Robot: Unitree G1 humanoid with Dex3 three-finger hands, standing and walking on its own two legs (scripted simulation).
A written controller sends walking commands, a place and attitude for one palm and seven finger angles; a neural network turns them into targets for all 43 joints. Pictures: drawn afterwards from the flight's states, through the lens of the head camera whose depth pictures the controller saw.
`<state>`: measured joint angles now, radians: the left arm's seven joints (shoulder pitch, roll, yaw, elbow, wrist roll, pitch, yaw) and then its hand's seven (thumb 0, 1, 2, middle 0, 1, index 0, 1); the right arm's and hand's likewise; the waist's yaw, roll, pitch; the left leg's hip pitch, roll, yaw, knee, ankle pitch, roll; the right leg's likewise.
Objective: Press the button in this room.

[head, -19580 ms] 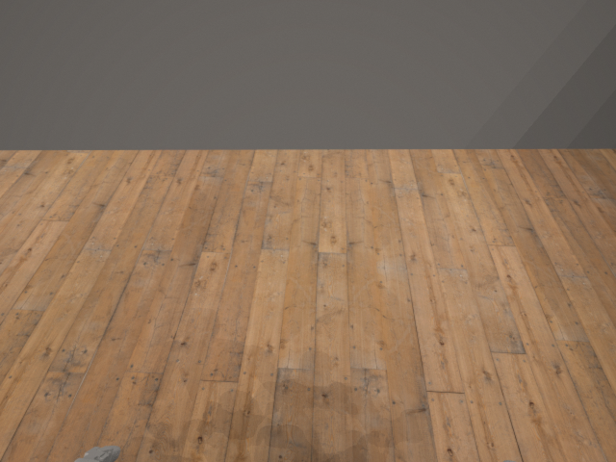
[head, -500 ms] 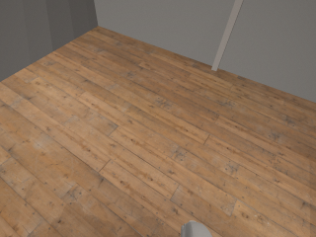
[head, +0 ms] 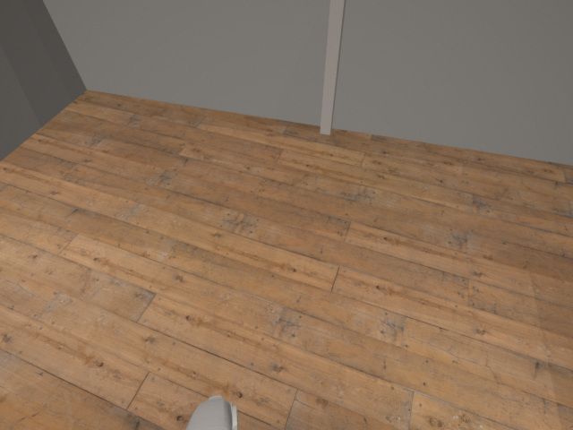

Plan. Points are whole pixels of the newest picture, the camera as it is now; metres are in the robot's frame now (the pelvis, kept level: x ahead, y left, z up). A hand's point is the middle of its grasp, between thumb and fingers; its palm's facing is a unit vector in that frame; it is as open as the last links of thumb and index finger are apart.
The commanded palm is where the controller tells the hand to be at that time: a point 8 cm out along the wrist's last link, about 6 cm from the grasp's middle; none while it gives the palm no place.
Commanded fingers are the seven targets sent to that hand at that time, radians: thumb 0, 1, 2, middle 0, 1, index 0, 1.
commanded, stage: turn or walk to find it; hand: left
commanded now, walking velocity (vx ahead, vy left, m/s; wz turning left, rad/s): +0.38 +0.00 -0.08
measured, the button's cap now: out of the picture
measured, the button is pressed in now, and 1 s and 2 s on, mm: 0 0 0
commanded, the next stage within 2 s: stand and wait in 0.78 s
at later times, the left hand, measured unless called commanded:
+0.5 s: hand (164, 365) +0.26 +0.23 -0.17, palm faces +0.00 -0.99 -0.15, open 7.4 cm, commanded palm none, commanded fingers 0.00 0.90 0.90 -0.20 -0.30 -0.20 -0.30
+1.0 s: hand (227, 245) +0.51 +0.15 -0.16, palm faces -0.03 -0.97 -0.24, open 7.1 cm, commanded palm none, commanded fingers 0.00 0.90 0.90 -0.20 -0.30 -0.20 -0.30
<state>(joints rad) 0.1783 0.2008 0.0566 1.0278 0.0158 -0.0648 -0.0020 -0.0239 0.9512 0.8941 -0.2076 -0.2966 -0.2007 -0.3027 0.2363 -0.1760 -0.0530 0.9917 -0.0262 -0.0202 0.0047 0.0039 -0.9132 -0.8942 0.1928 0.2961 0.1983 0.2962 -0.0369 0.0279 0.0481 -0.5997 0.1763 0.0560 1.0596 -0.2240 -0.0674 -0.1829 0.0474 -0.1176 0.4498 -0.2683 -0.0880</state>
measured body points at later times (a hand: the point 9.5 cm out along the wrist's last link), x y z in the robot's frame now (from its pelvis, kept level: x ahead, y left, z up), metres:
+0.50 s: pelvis +0.23 +0.06 +0.00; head +0.25 +0.07 +0.45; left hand +0.26 +0.28 -0.16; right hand +0.23 -0.18 -0.14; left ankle +0.22 +0.14 -0.74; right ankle +0.25 -0.10 -0.65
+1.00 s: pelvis +0.43 -0.03 +0.00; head +0.44 -0.05 +0.45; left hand +0.51 +0.20 -0.14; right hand +0.44 -0.27 -0.16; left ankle +0.47 +0.12 -0.67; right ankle +0.43 -0.12 -0.74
